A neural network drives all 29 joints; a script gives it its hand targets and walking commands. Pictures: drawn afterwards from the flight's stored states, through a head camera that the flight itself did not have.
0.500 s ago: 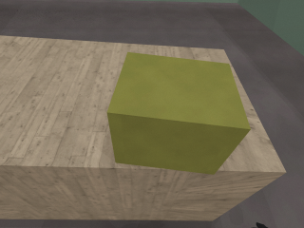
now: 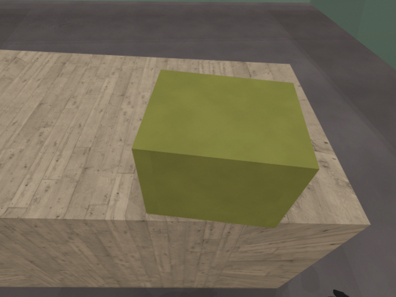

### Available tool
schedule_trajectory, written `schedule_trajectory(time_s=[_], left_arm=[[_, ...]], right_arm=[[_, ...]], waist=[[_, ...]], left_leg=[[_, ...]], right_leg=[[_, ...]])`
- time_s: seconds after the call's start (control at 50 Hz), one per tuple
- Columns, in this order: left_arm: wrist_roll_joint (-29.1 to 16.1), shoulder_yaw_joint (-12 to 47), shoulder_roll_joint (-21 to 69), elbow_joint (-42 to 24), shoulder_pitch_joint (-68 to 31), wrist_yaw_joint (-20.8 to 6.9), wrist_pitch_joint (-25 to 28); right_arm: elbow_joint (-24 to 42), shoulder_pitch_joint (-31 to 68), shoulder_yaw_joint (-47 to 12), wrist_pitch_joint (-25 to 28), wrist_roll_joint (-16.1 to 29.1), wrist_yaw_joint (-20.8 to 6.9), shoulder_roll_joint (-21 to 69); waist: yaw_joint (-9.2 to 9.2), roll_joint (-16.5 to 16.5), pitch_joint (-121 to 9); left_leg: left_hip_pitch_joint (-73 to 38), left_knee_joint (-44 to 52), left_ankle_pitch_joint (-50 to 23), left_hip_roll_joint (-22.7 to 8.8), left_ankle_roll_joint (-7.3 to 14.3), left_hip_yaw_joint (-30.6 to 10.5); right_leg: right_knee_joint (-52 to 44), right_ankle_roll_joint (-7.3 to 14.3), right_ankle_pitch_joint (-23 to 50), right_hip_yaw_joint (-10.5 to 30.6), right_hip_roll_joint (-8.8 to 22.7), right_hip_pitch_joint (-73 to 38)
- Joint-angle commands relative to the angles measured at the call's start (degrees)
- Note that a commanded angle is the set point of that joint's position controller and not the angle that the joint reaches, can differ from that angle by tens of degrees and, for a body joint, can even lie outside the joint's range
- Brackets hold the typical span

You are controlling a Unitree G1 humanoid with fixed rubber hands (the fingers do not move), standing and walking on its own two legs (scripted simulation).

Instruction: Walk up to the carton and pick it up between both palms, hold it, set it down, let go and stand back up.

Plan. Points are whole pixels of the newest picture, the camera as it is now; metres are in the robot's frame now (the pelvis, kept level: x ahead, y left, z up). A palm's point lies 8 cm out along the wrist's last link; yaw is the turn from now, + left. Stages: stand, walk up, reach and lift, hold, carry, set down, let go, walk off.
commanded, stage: walk up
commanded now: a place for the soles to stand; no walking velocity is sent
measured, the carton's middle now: (218, 149) +0.43 -0.04 +0.07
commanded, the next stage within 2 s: reach and lift in 0.56 s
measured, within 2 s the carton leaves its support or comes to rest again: neither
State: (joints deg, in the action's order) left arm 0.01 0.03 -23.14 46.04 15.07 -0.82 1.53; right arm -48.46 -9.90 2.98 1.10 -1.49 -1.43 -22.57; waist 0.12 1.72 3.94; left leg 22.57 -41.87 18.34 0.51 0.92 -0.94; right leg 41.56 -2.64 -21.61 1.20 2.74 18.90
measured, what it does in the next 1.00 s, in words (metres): stands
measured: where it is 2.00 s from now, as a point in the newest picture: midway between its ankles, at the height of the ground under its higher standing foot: outside the picture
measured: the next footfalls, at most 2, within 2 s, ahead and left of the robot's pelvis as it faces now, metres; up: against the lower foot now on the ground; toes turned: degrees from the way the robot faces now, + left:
none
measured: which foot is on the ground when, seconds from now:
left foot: down 0.00-1.00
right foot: down 0.00-1.00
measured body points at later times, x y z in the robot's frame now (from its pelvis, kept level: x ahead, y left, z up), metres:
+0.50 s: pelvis +0.01 -0.01 +0.00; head +0.02 +0.00 +0.45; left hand +0.10 +0.30 -0.11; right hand +0.12 -0.33 -0.09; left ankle +0.04 +0.12 -0.71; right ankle +0.01 -0.15 -0.71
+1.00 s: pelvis +0.01 -0.02 +0.01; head +0.00 -0.02 +0.46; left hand +0.19 +0.25 -0.06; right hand +0.16 -0.33 -0.06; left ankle +0.04 +0.12 -0.71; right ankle +0.01 -0.15 -0.71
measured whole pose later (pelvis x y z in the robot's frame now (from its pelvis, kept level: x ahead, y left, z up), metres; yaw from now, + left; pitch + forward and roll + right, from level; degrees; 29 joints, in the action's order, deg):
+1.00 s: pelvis +0.01 -0.02 +0.01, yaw -1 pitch -6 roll +0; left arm 0.0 0.0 -19.7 28.3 6.2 0.9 -20.2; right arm -48.7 -6.6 6.9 10.8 -2.7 -3.9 -20.3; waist 0.1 1.3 5.4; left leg 13.6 -36.0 16.7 -1.1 -1.4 -0.8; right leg 37.3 -1.5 -20.5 1.2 1.3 11.1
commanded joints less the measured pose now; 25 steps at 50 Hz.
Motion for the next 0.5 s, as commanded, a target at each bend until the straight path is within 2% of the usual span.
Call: schedule_trajectory(time_s=[0.0, 0.06, 0.14, 0.18, 0.28, 0.32, 0.36, 0.38, 0.42, 0.48], left_arm=[[1.2, -4.0, -11.0, -0.4, -2.7, 0.9, 1.6], [0.9, -4.1, -11.4, -1.0, -3.2, 1.1, 1.8], [0.6, -3.9, -11.0, -1.4, -3.5, 1.3, 1.4], [0.5, -4.0, -10.7, -0.8, -3.4, 1.4, 1.2], [0.7, -4.1, -10.8, -1.2, -4.2, 1.2, 1.2], [0.8, -4.0, -10.9, -1.2, -4.2, 1.1, 1.1], [0.9, -4.1, -10.8, -1.2, -4.0, 1.0, 1.1], [1.0, -4.0, -10.9, -1.2, -4.4, 1.1, 1.0], [1.1, -4.0, -11.0, -0.9, -3.7, 1.1, 1.1], [1.0, -3.9, -10.9, -1.2, -5.0, 0.9, 1.1]], right_arm=[[1.2, 2.4, 2.0, 2.1, 0.9, 0.9, -11.9], [0.9, 2.1, 2.0, 2.1, 1.3, 0.9, -11.6], [0.8, 2.1, 2.0, 2.4, 1.3, 1.3, -12.1], [1.2, 2.3, 1.8, 2.3, 1.3, 1.2, -11.9], [0.6, 2.4, 1.7, 2.2, 1.5, 1.2, -11.7], [1.0, 2.5, 1.9, 2.2, 1.3, 1.1, -12.0], [0.9, 2.8, 1.8, 2.0, 1.2, 1.1, -12.0], [0.7, 2.8, 1.8, 2.0, 1.2, 1.1, -11.9], [1.1, 2.9, 1.9, 2.0, 1.2, 1.1, -11.8], [0.5, 2.1, 1.8, 2.1, 1.0, 1.1, -11.8]], waist=[[-0.17, -0.5, -9.4], [0.21, 0.8, -13.0], [-0.2, -1.2, -14.1], [-0.69, -1.0, -12.5], [-0.34, -0.9, -11.2], [-0.17, -1.3, -11.5], [-0.23, 0.0, -11.1], [-0.11, -0.9, -9.5], [-0.32, 0.4, -10.2], [0.19, -1.0, -9.7]], left_leg=[[-5.8, 10.9, 0.2, -5.5, 3.3, -10.1], [-9.3, 7.9, -8.6, -4.5, 3.0, -7.2], [-9.9, 8.2, -12.9, -6.0, 3.7, -8.0], [-7.8, 8.9, -11.1, -6.6, 4.3, -9.7], [-7.5, 9.1, -8.2, -5.4, 3.0, -7.8], [-7.8, 9.8, -5.7, -5.8, 3.5, -8.9], [-7.3, 10.1, -2.8, -5.5, 3.7, -9.0], [-6.5, 10.7, -2.0, -5.6, 3.6, -9.1], [-7.2, 10.1, -1.7, -5.3, 3.4, -8.9], [-7.2, 10.7, -3.0, -5.0, 3.5, -9.0]], right_leg=[[-11.4, 6.8, 1.9, 4.6, 2.2, -2.7], [-10.7, 7.0, 10.7, 5.3, 3.3, -4.1], [-8.0, 6.5, 12.6, 4.0, 2.9, -5.4], [-8.0, 6.5, 9.7, 3.7, 2.5, -5.3], [-10.3, 7.1, 9.2, 5.0, 3.2, -4.8], [-10.3, 6.8, 6.7, 4.5, 2.7, -4.0], [-11.2, 6.9, 4.3, 4.9, 2.8, -3.3], [-11.6, 7.0, 3.2, 4.8, 2.7, -3.1], [-12.0, 7.2, 3.6, 4.9, 3.0, -3.0], [-11.5, 7.0, 3.7, 5.0, 2.6, -2.4]])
